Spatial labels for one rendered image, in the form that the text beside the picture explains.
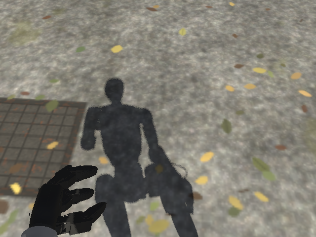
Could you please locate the robot left hand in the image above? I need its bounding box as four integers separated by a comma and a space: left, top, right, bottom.
29, 165, 107, 235

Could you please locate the left robot forearm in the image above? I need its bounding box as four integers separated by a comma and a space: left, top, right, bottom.
21, 226, 58, 237

